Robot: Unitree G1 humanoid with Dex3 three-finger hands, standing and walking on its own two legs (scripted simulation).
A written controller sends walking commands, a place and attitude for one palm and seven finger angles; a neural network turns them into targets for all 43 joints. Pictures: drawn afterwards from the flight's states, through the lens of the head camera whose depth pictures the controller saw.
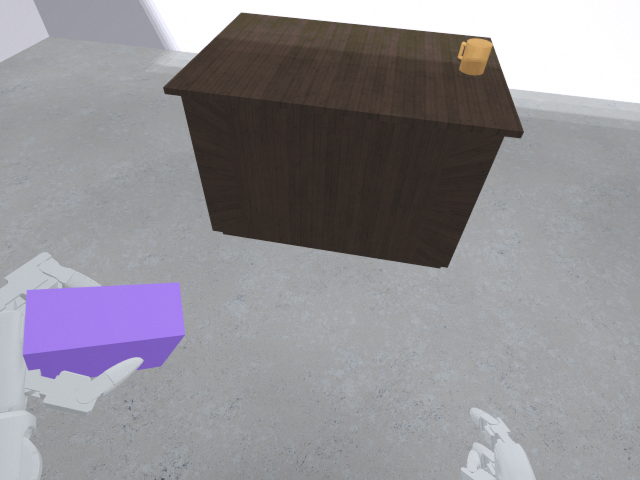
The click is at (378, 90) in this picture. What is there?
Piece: table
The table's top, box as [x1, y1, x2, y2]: [163, 12, 523, 137]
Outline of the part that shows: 163,87 164,92 168,94 513,137 520,137 523,132 493,46 482,74 468,75 461,72 458,69 460,60 457,58 457,54 461,42 466,42 466,40 469,38 477,37 489,40 492,43 490,38 241,12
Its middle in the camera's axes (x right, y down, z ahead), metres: +0.10 -0.61 +1.33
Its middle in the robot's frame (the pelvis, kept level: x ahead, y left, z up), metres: +1.40 -0.03 -0.06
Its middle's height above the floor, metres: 0.71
